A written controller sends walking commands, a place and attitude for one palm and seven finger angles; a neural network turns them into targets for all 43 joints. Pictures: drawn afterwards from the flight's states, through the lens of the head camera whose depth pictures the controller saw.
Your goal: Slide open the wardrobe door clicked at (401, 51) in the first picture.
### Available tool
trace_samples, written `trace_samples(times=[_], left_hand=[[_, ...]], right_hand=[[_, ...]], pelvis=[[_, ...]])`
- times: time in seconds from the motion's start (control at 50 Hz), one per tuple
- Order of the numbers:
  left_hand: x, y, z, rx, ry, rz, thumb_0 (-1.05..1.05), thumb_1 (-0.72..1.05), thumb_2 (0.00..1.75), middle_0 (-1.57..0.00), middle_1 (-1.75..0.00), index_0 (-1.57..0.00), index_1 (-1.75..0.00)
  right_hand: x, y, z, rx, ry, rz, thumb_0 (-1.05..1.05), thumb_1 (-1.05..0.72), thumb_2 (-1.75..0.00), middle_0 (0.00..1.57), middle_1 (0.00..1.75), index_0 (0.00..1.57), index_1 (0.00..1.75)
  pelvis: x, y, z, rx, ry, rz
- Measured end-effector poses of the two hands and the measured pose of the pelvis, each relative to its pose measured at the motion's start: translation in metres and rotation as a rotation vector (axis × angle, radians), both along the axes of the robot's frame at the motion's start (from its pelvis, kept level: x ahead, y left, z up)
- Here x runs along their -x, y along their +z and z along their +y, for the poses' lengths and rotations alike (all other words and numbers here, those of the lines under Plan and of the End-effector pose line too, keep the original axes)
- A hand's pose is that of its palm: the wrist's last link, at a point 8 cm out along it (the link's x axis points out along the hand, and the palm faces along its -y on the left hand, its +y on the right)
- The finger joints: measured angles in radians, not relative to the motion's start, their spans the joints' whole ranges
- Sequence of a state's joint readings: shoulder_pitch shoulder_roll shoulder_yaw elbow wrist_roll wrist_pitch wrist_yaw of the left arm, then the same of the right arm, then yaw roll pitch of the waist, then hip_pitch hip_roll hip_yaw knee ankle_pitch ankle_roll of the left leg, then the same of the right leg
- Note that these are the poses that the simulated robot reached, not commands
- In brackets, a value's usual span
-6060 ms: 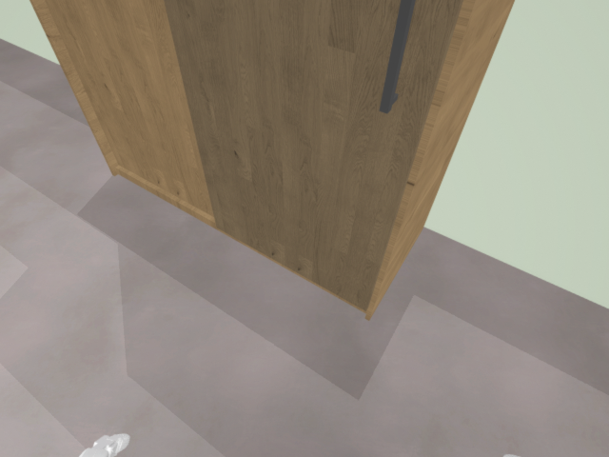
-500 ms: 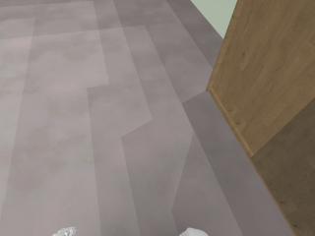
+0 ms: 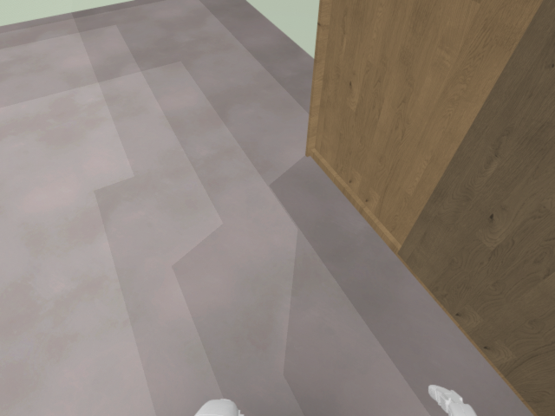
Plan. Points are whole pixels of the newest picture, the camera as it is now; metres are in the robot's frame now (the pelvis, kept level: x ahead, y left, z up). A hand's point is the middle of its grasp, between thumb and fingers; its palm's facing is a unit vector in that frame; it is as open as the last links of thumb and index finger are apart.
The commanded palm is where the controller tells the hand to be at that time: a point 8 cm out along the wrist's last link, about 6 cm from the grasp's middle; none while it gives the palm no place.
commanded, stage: turn to face it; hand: right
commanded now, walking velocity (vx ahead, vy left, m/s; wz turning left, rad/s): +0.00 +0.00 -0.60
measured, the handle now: out of the picture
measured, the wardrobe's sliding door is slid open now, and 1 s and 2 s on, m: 0.00 0.00 0.00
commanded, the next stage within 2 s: take the last steps up to it in 1.36 s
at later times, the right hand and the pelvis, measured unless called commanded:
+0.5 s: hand out of the picture -0.03 -0.20 -0.17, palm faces +0.34 +0.91 -0.26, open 7.4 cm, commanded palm none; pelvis -0.02 +0.01 -0.01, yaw -20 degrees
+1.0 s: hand out of the picture -0.03 -0.26 -0.15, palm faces +0.57 +0.78 -0.27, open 7.4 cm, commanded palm none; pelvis -0.02 -0.01 +0.00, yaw -36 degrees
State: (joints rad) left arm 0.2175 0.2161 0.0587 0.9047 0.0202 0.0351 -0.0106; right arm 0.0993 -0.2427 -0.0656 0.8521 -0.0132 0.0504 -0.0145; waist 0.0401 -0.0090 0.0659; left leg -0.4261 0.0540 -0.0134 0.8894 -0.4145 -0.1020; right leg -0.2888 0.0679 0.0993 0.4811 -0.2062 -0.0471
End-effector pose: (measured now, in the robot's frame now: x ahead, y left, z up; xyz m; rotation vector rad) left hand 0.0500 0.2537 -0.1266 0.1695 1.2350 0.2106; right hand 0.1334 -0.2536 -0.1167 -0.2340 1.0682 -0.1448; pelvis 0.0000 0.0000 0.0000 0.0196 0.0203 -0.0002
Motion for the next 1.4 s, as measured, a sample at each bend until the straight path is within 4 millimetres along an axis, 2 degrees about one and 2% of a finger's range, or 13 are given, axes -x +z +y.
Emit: trace_samples(times=[0.12,0.24,0.34,0.46,0.56,0.62,0.7,0.82,0.9,1.0,1.16,1.28,1.4], left_hand=[[0.015,-0.026,0.026,0.039,-0.016,0.066,0.01,0.91,0.9,-0.2,-0.3,-0.2,-0.3],[0.002,-0.025,0.041,0.048,-0.09,0.091,0.01,0.91,0.9,-0.2,-0.3,-0.2,-0.3],[-0.02,-0.02,0.041,0.032,-0.176,0.1,0.01,0.91,0.9,-0.19,-0.3,-0.2,-0.3],[-0.067,-0.012,0.012,-0.007,-0.316,0.072,0.01,0.91,0.9,-0.19,-0.3,-0.2,-0.3],[-0.116,-0.005,-0.038,-0.048,-0.452,-0.037,0.01,0.91,0.9,-0.19,-0.3,-0.2,-0.3],[-0.132,0.006,-0.067,-0.05,-0.511,-0.098,0.01,0.91,0.9,-0.19,-0.3,-0.2,-0.3],[-0.136,0.019,-0.091,-0.053,-0.557,-0.123,0.01,0.91,0.9,-0.2,-0.3,-0.2,-0.3],[-0.13,0.02,-0.111,-0.023,-0.604,-0.097,0.01,0.91,0.9,-0.2,-0.3,-0.2,-0.3],[-0.122,0.013,-0.111,-0.001,-0.62,-0.064,0.01,0.91,0.9,-0.2,-0.3,-0.2,-0.3],[-0.112,0.0,-0.096,0.014,-0.63,-0.002,0.01,0.9,0.9,-0.2,-0.3,-0.2,-0.3],[-0.119,-0.03,-0.052,0.033,-0.657,0.089,0.01,0.91,0.9,-0.2,-0.3,-0.2,-0.3],[-0.142,-0.027,-0.038,0.035,-0.721,0.099,0.01,0.91,0.9,-0.2,-0.3,-0.2,-0.3],[-0.159,-0.022,-0.042,0.013,-0.803,0.103,0.01,0.91,0.9,-0.19,-0.3,-0.2,-0.3]], right_hand=[[0.006,0.008,0.026,0.03,-0.028,-0.073,0.01,-0.91,-0.9,0.2,0.3,0.2,0.3],[0.055,0.017,0.037,0.038,-0.119,-0.019,0.01,-0.9,-0.9,0.2,0.3,0.2,0.3],[0.1,0.011,0.036,0.022,-0.22,0.039,0.01,-0.9,-0.9,0.2,0.3,0.2,0.3],[0.164,-0.009,0.022,-0.016,-0.351,0.133,0.01,-0.9,-0.9,0.2,0.3,0.2,0.3],[0.221,-0.039,-0.004,-0.056,-0.466,0.216,0.01,-0.9,-0.9,0.2,0.3,0.2,0.3],[0.243,-0.044,-0.018,-0.063,-0.518,0.266,0.01,-0.9,-0.9,0.2,0.3,0.2,0.3],[0.248,-0.033,-0.033,-0.066,-0.557,0.244,0.01,-0.91,-0.9,0.2,0.3,0.2,0.3],[0.233,-0.017,-0.048,-0.044,-0.594,0.129,0.01,-0.91,-0.9,0.2,0.3,0.19,0.3],[0.221,-0.009,-0.05,-0.024,-0.616,0.073,0.01,-0.91,-0.9,0.2,0.3,0.2,0.3],[0.204,0.0,-0.043,0.001,-0.634,0.019,0.01,-0.91,-0.9,0.2,0.3,0.2,0.3],[0.191,0.012,-0.002,0.063,-0.675,-0.048,0.01,-0.91,-0.9,0.2,0.3,0.2,0.3],[0.224,0.021,0.046,0.051,-0.767,0.011,0.01,-0.9,-0.9,0.2,0.3,0.2,0.3],[0.264,0.013,0.09,0.002,-0.872,0.074,0.01,-0.9,-0.9,0.2,0.3,0.2,0.3]], pelvis=[[0.005,-0.011,0.026,0.024,-0.068,0.001],[0.007,-0.002,0.035,0.05,-0.159,-0.024],[0.009,0.001,0.035,0.054,-0.234,-0.03],[0.014,-0.004,0.02,0.045,-0.317,-0.023],[0.02,-0.019,-0.006,0.024,-0.384,-0.013],[0.024,-0.017,-0.016,0.016,-0.403,-0.016],[0.028,-0.005,-0.025,-0.012,-0.449,-0.018],[0.029,0.003,-0.03,-0.011,-0.517,-0.016],[0.027,0.003,-0.027,-0.002,-0.563,-0.014],[0.023,0.001,-0.014,0.008,-0.623,-0.007],[0.01,-0.009,0.024,0.032,-0.707,-0.005],[0.004,0.0,0.041,0.074,-0.781,-0.02],[0.004,0.003,0.051,0.086,-0.838,-0.022]])
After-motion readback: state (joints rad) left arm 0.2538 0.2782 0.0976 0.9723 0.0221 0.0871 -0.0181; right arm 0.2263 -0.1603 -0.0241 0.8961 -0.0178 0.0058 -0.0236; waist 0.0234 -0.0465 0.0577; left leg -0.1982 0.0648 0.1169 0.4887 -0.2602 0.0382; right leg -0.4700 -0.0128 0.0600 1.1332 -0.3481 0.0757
